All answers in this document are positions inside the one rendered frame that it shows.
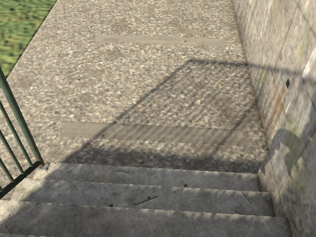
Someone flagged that stairs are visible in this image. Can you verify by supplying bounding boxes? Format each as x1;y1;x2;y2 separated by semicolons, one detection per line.
0;162;293;237

